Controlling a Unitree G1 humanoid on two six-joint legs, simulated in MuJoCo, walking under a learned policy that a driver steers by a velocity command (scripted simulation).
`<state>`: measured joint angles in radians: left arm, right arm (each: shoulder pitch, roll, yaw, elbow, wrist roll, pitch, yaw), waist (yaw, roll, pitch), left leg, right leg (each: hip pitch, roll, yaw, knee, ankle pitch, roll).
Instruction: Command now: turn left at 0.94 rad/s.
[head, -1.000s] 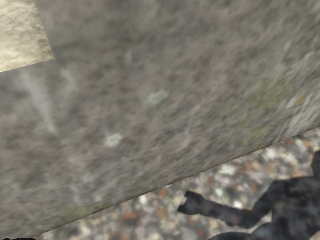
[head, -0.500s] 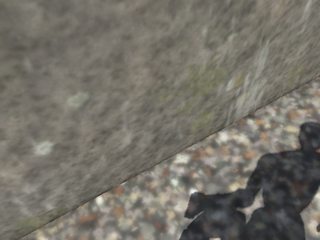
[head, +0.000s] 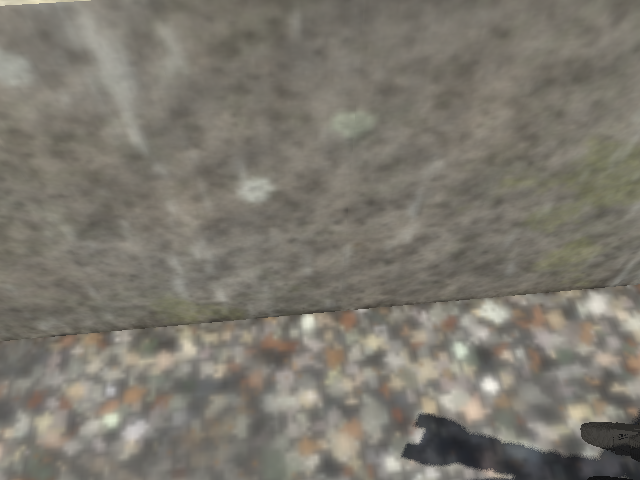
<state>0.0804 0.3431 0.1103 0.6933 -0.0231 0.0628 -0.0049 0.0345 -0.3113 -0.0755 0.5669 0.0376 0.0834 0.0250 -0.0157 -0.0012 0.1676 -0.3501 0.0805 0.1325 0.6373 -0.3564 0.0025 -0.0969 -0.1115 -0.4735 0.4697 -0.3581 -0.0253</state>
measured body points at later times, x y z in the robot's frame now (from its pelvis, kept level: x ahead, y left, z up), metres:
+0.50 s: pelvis +0.04 +0.10 +0.00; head +0.08 +0.08 +0.45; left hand +0.05 +0.43 -0.09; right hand +0.24 -0.14 -0.09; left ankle +0.05 +0.27 -0.69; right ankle +0.05 -0.07 -0.74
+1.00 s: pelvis +0.04 +0.13 +0.00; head +0.09 +0.10 +0.44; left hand +0.37 +0.26 -0.06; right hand +0.00 -0.20 -0.10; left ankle +0.07 +0.31 -0.74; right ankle +0.00 +0.02 -0.72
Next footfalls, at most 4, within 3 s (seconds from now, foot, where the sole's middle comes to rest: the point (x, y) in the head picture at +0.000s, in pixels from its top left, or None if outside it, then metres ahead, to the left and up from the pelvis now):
0.02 left None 0.06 0.12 -0.77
0.28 right None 0.09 -0.07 -0.77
0.58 left None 0.11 0.30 -0.77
1.04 right None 0.02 0.00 -0.77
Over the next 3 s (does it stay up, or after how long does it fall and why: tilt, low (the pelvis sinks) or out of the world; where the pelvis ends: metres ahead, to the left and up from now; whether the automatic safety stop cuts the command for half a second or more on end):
stays up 0.11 0.07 0.00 its command is cut before an obstacle from the start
